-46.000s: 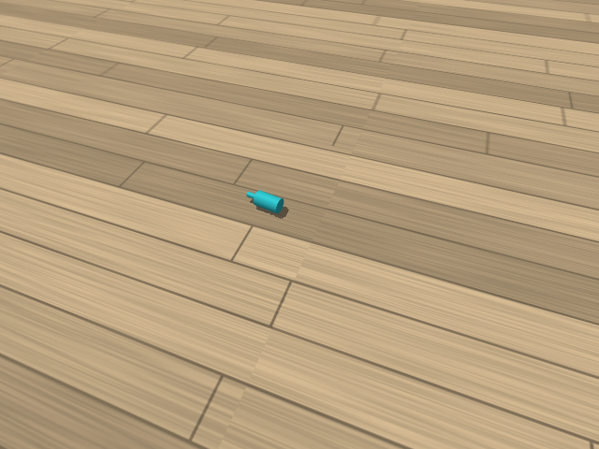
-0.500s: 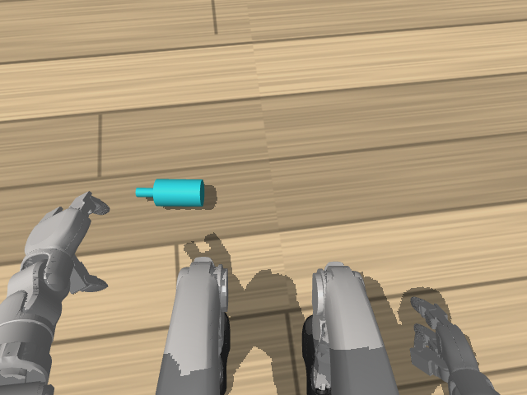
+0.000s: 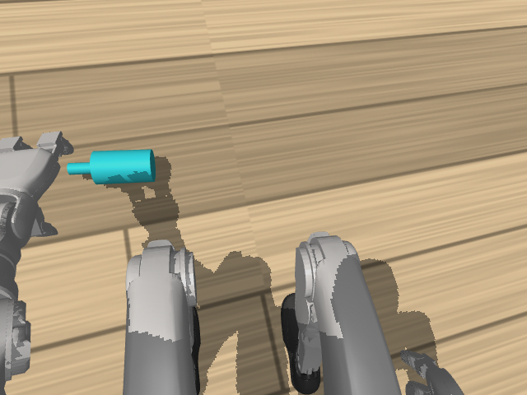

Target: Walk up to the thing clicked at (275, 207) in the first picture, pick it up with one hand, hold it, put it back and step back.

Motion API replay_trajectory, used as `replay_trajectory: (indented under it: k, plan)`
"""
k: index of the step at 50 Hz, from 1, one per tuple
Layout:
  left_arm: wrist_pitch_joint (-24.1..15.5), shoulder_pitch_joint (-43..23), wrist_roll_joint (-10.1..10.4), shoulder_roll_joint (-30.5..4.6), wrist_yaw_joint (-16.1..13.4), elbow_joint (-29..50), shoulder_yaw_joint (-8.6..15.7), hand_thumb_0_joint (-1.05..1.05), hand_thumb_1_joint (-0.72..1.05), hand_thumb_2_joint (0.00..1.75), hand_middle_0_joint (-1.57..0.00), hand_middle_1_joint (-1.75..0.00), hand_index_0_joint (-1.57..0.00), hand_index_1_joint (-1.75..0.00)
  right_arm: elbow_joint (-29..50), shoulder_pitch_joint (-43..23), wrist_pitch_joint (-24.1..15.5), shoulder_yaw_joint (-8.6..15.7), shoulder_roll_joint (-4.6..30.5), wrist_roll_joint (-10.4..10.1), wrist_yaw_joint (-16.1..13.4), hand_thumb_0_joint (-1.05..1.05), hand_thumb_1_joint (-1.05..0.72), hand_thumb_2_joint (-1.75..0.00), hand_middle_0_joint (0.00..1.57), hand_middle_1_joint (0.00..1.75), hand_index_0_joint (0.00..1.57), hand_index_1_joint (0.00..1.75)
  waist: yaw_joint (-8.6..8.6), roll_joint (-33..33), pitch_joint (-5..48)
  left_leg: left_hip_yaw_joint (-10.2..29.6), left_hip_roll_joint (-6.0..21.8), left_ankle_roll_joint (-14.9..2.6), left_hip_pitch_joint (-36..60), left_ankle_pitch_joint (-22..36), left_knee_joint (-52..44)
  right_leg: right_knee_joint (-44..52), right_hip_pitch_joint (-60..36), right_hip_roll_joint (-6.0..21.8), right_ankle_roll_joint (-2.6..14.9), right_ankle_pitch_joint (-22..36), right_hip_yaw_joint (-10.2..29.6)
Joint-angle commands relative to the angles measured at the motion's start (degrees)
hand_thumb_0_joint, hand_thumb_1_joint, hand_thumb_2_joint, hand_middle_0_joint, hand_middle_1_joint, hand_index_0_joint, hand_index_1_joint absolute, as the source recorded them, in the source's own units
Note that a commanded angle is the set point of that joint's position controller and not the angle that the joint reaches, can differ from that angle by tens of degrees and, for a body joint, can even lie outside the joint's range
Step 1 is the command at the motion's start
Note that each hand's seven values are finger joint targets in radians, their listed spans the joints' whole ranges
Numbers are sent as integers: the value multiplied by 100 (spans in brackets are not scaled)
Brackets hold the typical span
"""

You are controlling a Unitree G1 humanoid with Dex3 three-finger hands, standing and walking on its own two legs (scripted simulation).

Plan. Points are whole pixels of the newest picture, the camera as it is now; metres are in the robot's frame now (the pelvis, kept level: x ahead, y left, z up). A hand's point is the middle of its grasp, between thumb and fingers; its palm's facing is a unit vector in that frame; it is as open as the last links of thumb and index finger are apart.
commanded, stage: rise first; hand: left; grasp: from above
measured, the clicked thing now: (112, 167) +0.52 +0.30 -0.34
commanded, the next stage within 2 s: none
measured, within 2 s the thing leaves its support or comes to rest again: neither
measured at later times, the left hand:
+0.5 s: hand (58, 183) +0.44 +0.34 -0.19, palm faces -0.45 -0.04 -0.89, open 13.8 cm
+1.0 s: hand (69, 176) +0.46 +0.33 -0.21, palm faces -0.45 -0.05 -0.89, open 14.1 cm
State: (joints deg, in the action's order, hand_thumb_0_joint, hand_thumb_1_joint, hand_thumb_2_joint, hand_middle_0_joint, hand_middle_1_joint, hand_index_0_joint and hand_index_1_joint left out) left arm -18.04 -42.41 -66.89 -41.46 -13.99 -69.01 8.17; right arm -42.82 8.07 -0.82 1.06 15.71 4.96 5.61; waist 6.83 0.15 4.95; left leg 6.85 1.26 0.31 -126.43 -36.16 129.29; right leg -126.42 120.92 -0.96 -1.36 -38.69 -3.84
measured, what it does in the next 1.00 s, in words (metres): stands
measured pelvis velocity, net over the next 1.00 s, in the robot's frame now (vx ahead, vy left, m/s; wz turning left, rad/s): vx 0.01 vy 0.00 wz -0.05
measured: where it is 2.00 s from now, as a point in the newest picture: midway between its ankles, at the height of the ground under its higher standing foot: (244, 364)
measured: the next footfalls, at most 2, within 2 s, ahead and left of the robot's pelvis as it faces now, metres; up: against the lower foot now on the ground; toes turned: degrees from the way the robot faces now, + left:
none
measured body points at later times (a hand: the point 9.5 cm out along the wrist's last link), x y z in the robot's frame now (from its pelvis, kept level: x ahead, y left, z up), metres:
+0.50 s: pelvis +0.01 +0.00 -0.03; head +0.25 +0.07 +0.34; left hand +0.46 +0.34 -0.14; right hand +0.09 -0.28 -0.15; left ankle +0.09 +0.13 -0.34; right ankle +0.10 -0.13 -0.34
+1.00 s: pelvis +0.01 +0.00 -0.04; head +0.26 +0.07 +0.33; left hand +0.47 +0.33 -0.16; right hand +0.08 -0.28 -0.15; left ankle +0.09 +0.13 -0.34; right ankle +0.10 -0.13 -0.34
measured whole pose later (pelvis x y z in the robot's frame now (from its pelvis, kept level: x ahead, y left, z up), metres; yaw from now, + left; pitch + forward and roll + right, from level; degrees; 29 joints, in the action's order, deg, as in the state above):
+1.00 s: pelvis +0.01 +0.00 -0.04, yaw -3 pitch +34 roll -9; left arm -18.1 -51.2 -74.3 -47.1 -21.5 -79.1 9.2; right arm -43.4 6.0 -0.5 -2.5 15.3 8.9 7.6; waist 10.4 1.6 1.3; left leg 9.3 1.6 0.6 -133.2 -39.1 137.9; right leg -133.5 127.2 -2.1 -1.9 -40.7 -5.4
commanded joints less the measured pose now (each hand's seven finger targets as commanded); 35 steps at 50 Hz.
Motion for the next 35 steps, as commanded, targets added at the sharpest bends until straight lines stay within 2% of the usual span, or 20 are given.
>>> replay_trajectory:
  k: [1,6,9,11,14,16,17,19,20,22,24,25,27,28,29,31,35]
  plan:
    - [-48,-1699,-131,-1727,-370,456,231,0,-52,100,-10,-93,-9,-94,226,780,-40,359,1284,85,-30,0,-90,-90,20,30,20,30,5,-1248,3444,-332,-119,-171,2897,202,-1333,1246,-1032,-126,361,488,-374]
    - [-130,-2006,-372,-2004,-511,455,308,0,-49,96,-11,-94,-11,-94,174,847,3,321,1284,181,12,0,-90,-90,20,30,20,30,-13,-1305,3803,-412,-133,-183,2927,510,-1054,1129,-1219,-160,345,737,-372]
    - [-141,-1978,-482,-1966,-592,158,251,0,-46,94,-14,-92,-14,-92,131,837,22,290,1291,236,35,0,-91,-90,20,30,20,30,104,-1153,3579,-415,-122,-211,2693,467,-925,1101,-1179,-179,321,725,-415]
    - [-168,-2103,-549,-2120,-665,202,338,0,-45,93,-14,-92,-14,-92,86,841,41,290,1308,264,36,0,-91,-90,20,30,20,30,97,-1197,3694,-410,-108,-212,2745,537,-847,1044,-1179,-191,316,781,-424]
    - [-184,-2126,-659,-2124,-736,142,314,0,-47,94,-13,-93,-14,-93,85,838,50,262,1287,311,52,0,-91,-90,20,30,20,30,121,-1318,3728,-414,-99,-206,2735,649,-775,966,-1198,-219,314,889,-449]
    - [-167,-2172,-655,-2104,-805,153,337,0,-47,94,-13,-94,-13,-94,62,841,57,244,1286,342,56,0,-91,-90,20,30,20,30,144,-1375,3760,-391,-88,-201,2774,700,-747,912,-1150,-226,315,933,-473]
    - [-155,-2183,-631,-2169,-834,132,381,0,-47,93,-13,-94,-14,-94,54,817,51,267,1312,325,52,0,-91,-90,20,30,20,30,101,-1418,3806,-393,-77,-193,2836,679,-735,901,-1062,-227,326,923,-461]
    - [-108,-2166,-685,-2028,-834,-48,267,0,-47,94,-12,-96,-13,-95,48,838,51,248,1308,353,69,0,-91,-90,20,30,20,30,187,-1482,3640,-326,-60,-181,2855,645,-765,807,-909,-225,334,883,-518]
    - [-91,-2185,-639,-2029,-848,-47,288,0,-48,94,-12,-95,-13,-95,32,819,48,256,1325,345,70,0,-91,-90,20,30,20,30,179,-1456,3566,-283,-52,-176,2794,530,-797,787,-800,-216,337,797,-541]
    - [-76,-2320,-635,-2151,-894,57,340,0,-49,95,-12,-96,-12,-95,61,816,38,234,1298,341,64,0,-91,-90,20,30,20,30,169,-1476,3706,-322,-53,-184,2767,582,-725,825,-937,-234,334,881,-508]
    - [-45,-2221,-668,-2120,-895,-52,308,0,-47,93,-12,-97,-13,-96,43,862,37,207,1308,379,84,0,-91,-90,20,30,20,30,201,-1519,3737,-320,-49,-181,2780,757,-684,727,-1010,-238,324,1041,-533]
    - [-35,-2265,-612,-2114,-909,43,357,0,-49,95,-11,-98,-11,-97,25,851,33,226,1330,369,80,0,-91,-90,20,30,20,30,171,-1502,3763,-290,-47,-178,2830,745,-709,713,-939,-224,322,1010,-535]
    - [-17,-2313,-607,-2073,-899,-35,288,0,-49,95,-11,-98,-11,-97,54,840,31,194,1303,365,86,0,-91,-90,20,30,20,30,245,-1523,3648,-291,-42,-186,2749,697,-674,730,-919,-228,317,1002,-529]
    - [-5,-2230,-626,-2101,-889,-104,295,0,-51,97,-10,-98,-10,-98,23,843,33,169,1303,355,83,0,-91,-90,20,30,20,30,186,-1530,3619,-297,-50,-184,2751,751,-666,718,-932,-233,323,1033,-522]
    - [-2,-2260,-633,-2104,-889,-143,287,0,-50,96,-9,-100,-10,-99,34,862,38,182,1330,365,87,0,-91,-90,20,30,20,30,265,-1485,3630,-298,-47,-189,2658,725,-628,713,-952,-239,315,1044,-535]
    - [-15,-2288,-604,-2200,-904,-17,379,0,-51,96,-9,-100,-10,-99,33,852,38,178,1331,370,91,0,-91,-90,20,30,20,30,187,-1602,3772,-289,-46,-178,2822,853,-613,648,-964,-227,314,1104,-530]
    - [-16,-2246,-602,-2159,-897,-195,316,0,-53,98,-8,-102,-9,-101,28,887,53,101,1307,395,115,0,-91,-90,20,30,20,30,294,-1414,3666,-336,-51,-224,2610,1002,-464,724,-1155,-260,282,1310,-508]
